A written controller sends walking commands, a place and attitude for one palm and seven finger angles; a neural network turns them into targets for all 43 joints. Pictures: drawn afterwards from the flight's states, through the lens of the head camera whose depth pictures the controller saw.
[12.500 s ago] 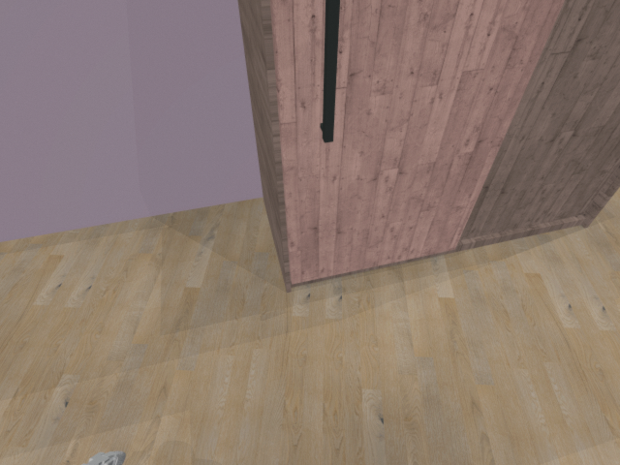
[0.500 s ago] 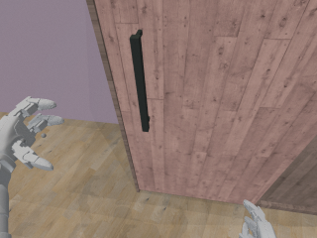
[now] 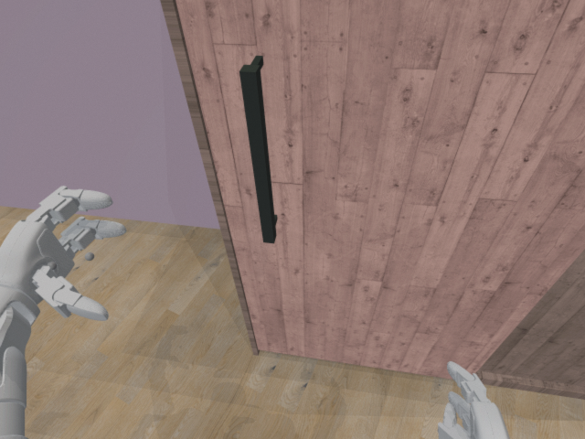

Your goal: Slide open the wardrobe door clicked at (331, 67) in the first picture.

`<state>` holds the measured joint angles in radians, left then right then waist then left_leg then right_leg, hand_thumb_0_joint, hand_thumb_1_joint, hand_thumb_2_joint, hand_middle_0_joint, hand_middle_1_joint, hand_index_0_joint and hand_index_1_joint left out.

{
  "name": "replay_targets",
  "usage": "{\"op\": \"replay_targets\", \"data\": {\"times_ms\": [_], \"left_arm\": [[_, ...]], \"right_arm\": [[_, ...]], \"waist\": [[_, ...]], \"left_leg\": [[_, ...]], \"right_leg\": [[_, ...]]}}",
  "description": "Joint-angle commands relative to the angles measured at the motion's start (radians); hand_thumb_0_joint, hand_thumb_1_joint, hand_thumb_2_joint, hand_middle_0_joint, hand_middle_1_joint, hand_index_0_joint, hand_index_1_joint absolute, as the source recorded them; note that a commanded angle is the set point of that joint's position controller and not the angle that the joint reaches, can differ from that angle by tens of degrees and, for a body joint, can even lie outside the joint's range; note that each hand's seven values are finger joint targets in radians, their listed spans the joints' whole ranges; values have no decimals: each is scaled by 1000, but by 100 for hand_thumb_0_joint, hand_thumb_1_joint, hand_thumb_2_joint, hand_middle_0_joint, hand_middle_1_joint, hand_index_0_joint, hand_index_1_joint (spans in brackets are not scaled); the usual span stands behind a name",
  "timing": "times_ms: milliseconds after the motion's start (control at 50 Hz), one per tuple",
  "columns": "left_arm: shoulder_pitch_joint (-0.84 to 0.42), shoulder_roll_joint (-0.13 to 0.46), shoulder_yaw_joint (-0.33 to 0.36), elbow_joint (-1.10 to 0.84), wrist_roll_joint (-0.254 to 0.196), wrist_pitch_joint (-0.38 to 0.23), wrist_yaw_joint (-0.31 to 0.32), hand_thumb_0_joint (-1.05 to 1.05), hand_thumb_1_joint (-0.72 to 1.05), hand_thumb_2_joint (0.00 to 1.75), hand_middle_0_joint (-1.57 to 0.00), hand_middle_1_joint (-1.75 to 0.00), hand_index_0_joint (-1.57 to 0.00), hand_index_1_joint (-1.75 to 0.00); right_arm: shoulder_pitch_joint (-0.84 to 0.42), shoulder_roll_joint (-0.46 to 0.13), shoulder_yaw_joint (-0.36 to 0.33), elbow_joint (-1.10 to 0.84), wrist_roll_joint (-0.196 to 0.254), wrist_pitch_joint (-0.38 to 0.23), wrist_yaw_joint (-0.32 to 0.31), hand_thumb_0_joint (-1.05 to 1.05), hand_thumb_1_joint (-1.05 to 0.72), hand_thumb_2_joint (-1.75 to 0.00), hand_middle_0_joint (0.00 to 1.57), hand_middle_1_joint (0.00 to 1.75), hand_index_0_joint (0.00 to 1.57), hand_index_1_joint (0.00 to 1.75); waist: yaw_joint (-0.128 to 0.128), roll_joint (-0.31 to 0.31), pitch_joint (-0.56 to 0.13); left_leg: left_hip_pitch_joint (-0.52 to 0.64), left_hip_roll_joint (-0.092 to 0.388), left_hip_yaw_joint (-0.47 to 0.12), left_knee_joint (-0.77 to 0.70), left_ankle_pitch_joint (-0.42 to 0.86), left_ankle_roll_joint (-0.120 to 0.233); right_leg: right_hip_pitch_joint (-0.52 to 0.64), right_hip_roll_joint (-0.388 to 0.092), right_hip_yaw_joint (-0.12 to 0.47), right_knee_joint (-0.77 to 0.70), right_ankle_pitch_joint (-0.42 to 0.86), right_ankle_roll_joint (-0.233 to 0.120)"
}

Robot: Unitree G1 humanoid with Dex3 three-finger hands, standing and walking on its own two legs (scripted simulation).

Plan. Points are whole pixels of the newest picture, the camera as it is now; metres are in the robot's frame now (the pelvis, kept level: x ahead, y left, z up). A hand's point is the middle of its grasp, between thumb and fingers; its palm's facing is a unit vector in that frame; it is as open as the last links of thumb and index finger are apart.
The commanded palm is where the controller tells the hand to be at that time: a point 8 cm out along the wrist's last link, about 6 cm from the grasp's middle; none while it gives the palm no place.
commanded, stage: move the hooked fingers beside the handle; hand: left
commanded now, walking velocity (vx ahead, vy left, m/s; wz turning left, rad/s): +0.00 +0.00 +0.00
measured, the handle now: (264, 163) +0.51 +0.10 +0.12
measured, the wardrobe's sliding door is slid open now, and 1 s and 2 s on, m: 0.00 0.00 0.00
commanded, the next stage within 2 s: none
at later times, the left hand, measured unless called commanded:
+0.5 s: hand (146, 222) +0.34 +0.23 +0.15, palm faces -0.04 -1.00 -0.04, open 14.0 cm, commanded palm +0.31 +0.28 +0.15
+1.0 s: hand (183, 199) +0.39 +0.20 +0.14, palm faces -0.06 -1.00 -0.02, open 14.0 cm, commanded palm +0.37 +0.25 +0.14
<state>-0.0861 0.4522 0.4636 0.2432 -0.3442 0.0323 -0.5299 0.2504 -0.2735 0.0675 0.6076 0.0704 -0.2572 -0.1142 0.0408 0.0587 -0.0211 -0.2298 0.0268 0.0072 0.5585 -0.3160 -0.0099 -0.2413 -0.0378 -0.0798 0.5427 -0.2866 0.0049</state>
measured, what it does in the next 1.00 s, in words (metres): stands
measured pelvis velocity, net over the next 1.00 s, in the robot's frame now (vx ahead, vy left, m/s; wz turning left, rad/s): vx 0.00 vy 0.00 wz -0.01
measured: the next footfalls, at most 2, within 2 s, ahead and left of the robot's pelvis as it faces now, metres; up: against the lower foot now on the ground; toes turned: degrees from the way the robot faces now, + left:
none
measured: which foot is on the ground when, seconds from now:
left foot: down 0.00-1.00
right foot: down 0.00-1.00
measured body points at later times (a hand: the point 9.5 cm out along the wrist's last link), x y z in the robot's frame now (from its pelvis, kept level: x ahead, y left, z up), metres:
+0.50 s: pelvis +0.00 +0.00 +0.00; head +0.00 -0.02 +0.45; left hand +0.33 +0.28 +0.15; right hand +0.15 -0.25 -0.09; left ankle -0.01 +0.13 -0.73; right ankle +0.00 -0.12 -0.73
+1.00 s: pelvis +0.00 +0.00 +0.00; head +0.01 -0.02 +0.45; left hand +0.38 +0.25 +0.15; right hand +0.13 -0.25 -0.10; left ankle -0.01 +0.13 -0.73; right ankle +0.00 -0.12 -0.73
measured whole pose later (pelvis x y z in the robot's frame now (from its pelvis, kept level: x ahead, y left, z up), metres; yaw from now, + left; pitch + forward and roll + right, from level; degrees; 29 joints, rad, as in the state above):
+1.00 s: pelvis +0.00 +0.00 +0.00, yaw -1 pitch +2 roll +0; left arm -0.48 0.37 0.30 0.59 -0.23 -0.01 -0.34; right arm 0.28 -0.27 0.05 0.64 0.07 -0.17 -0.11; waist -0.02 0.04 -0.03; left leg -0.29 0.03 0.02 0.57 -0.31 -0.01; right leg -0.32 -0.04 -0.06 0.57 -0.29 0.00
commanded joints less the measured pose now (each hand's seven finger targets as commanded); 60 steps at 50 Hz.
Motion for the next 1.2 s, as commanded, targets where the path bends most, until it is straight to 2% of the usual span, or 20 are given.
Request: {"op": "replay_targets", "data": {"times_ms": [0, 60, 120, 180, 280, 340, 380, 440, 480, 500, 580, 620, 680, 860, 880, 940, 980, 1020, 1060, 1180], "left_arm": [[-337, 240, 40, -213, -24, -73, 7, 0, -50, 30, -30, -120, -30, -120], [-394, 199, -11, -198, -6, -75, 30, 0, -50, 30, -30, -120, -30, -120], [-397, 251, 35, -162, 11, -67, 52, 0, -50, 30, -30, -120, -30, -120], [-434, 221, 2, -189, 20, -72, 71, 0, -50, 30, -30, -120, -30, -120], [-436, 226, 15, -104, 29, -69, 94, 0, -50, 30, -30, -120, -30, -120], [-498, 202, -19, -104, 40, -66, 101, 0, -50, 30, -30, -120, -30, -120], [-504, 200, -21, -102, 37, -72, 107, 0, -50, 30, -30, -120, -30, -120], [-503, 208, -5, -103, 41, -77, 116, 0, -50, 30, -30, -120, -30, -120], [-501, 204, -10, -103, 44, -79, 122, 0, -50, 30, -30, -120, -30, -120], [-510, 173, -34, -104, 42, -78, 122, 0, -50, 30, -30, -120, -30, -120], [-547, 187, -30, -70, 50, -75, 139, 0, -50, 30, -30, -120, -30, -120], [-569, 207, -15, -45, 57, -74, 144, 0, -50, 30, -30, -120, -30, -120], [-661, 161, -77, -49, 66, -87, 152, 0, -50, 30, -30, -120, -30, -120], [-750, 151, -96, 95, 87, -103, 182, 0, -50, 30, -30, -120, -30, -120], [-755, 184, -74, 118, 93, -107, 189, 0, -50, 30, -30, -120, -30, -120], [-840, 157, -108, 124, 103, -129, 197, 0, -50, 30, -30, -120, -30, -120], [-841, 150, -113, 121, 103, -147, 204, 0, -50, 30, -30, -120, -30, -120], [-848, 149, -109, 184, 101, -149, 208, 0, -50, 30, -30, -120, -30, -120], [-877, 162, -100, 196, 111, -155, 217, 0, -50, 30, -30, -120, -30, -120], [-933, 160, -112, 248, 124, -180, 233, 0, -50, 30, -30, -120, -30, -120]], "right_arm": [[-98, -118, -44, -152, -1, -62, -15, 0, -90, -90, 20, 30, 20, 30], [-94, -116, -46, -144, 1, -65, -23, 0, -90, -90, 20, 30, 20, 30], [-89, -120, -47, -139, -3, -58, -23, 0, -90, -90, 20, 30, 20, 30], [-97, -112, -43, -145, -5, -55, -18, 0, -90, -90, 20, 30, 20, 30], [-87, -118, -47, -139, -6, -42, -17, 0, -90, -90, 20, 30, 20, 30], [-85, -115, -49, -141, -2, -35, -17, 0, -90, -90, 20, 30, 20, 30], [-76, -117, -52, -139, -4, -33, -16, 0, -90, -90, 20, 30, 20, 30], [-70, -118, -57, -138, -5, -28, -14, 0, -90, -90, 20, 30, 20, 30], [-70, -118, -58, -136, -6, -24, -10, 0, -90, -90, 20, 30, 20, 30], [-70, -115, -58, -138, -4, -23, -9, 0, -90, -90, 20, 30, 20, 30], [-56, -121, -62, -125, -5, -13, -11, 0, -90, -90, 20, 30, 20, 30], [-51, -122, -64, -120, -4, -5, -13, 0, -90, -90, 20, 30, 20, 30], [-45, -118, -63, -114, -3, 2, -15, 0, -90, -90, 20, 30, 20, 30], [-22, -123, -63, -96, -5, 28, -9, 0, -90, -90, 20, 30, 20, 30], [-13, -129, -65, -92, -7, 34, -7, 0, -90, -90, 20, 30, 20, 30], [-6, -123, -66, -90, -7, 43, -4, 0, -90, -90, 20, 30, 20, 30], [3, -125, -69, -93, -11, 46, 0, 0, -90, -90, 20, 30, 20, 30], [14, -128, -70, -82, -9, 54, 1, 0, -90, -90, 20, 30, 20, 30], [22, -130, -72, -78, -10, 61, 4, 0, -90, -90, 20, 30, 20, 30], [48, -134, -76, -72, -14, 83, 13, 0, -90, -90, 20, 30, 20, 30]], "waist": [[-19, 16, -151], [-31, 16, -145], [-16, -1, -181], [-12, 34, -191], [-10, -31, -180], [-23, 15, -194], [-22, -25, -211], [-19, -9, -256], [-16, -24, -239], [-21, -8, -246], [-27, -52, -227], [-30, -31, -235], [-52, -23, -228], [-60, -30, -241], [-54, -59, -241], [-69, 1, -264], [-64, -36, -300], [-71, -62, -279], [-69, -32, -290], [-74, -52, -300]], "left_leg": [[54, -32, -20, -86, 208, 36], [66, -29, -30, -92, 186, 34], [56, -30, -26, -92, 203, 35], [64, -29, -24, -89, 240, 31], [38, -26, -17, -92, 247, 33], [49, -27, -12, -90, 239, 31], [54, -24, -11, -83, 258, 34], [63, -27, -5, -78, 294, 34], [54, -24, -3, -75, 306, 34], [57, -26, 0, -76, 307, 34], [42, -24, -1, -74, 289, 37], [38, -26, 3, -74, 286, 36], [49, -24, 1, -69, 273, 37], [19, -27, 0, -65, 241, 36], [10, -23, -4, -63, 250, 38], [26, -26, -3, -59, 250, 34], [34, -24, -5, -50, 277, 37], [11, -23, -2, -53, 264, 37], [8, -26, -3, -51, 265, 34], [-11, -26, 2, -43, 273, 38]], "right_leg": [[26, 40, 16, -74, 215, -16], [-1, 39, 8, -73, 180, -17], [29, 35, 13, -71, 195, -19], [45, 33, 14, -63, 228, -25], [52, 33, 12, -61, 243, -22], [33, 29, 16, -60, 242, -22], [48, 31, 17, -56, 263, -22], [64, 27, 18, -45, 309, -22], [68, 28, 20, -43, 320, -23], [63, 27, 20, -41, 325, -22], [55, 27, 22, -47, 313, -21], [54, 25, 25, -43, 319, -21], [33, 27, 26, -46, 297, -22], [17, 24, 29, -41, 278, -23], [26, 26, 30, -37, 280, -25], [11, 27, 31, -33, 276, -28], [30, 29, 31, -25, 301, -27], [23, 30, 30, -25, 304, -25], [17, 29, 33, -20, 303, -27], [25, 31, 35, -14, 318, -27]]}}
